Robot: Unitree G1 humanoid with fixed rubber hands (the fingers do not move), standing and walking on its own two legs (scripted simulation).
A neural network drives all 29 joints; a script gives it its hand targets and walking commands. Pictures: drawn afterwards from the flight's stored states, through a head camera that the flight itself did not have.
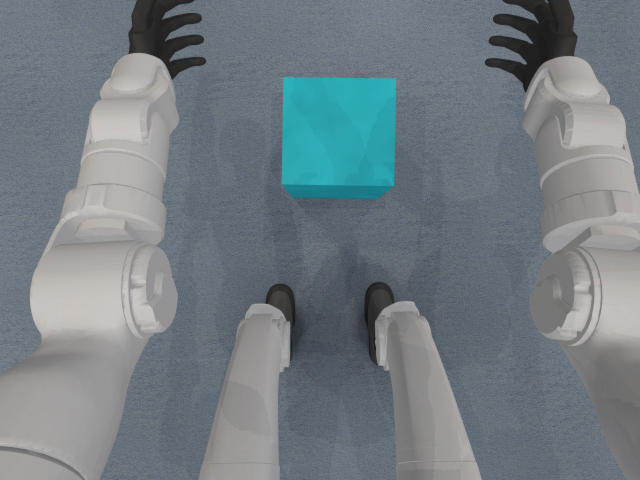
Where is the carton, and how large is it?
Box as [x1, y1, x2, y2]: [282, 77, 395, 198]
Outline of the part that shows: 283,77 282,184 293,197 376,198 393,186 395,79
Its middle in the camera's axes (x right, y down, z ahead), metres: +0.04 -0.20 +0.84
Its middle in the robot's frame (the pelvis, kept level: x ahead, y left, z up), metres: +0.55 -0.02 -0.53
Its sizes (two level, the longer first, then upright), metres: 0.210 0.200 0.250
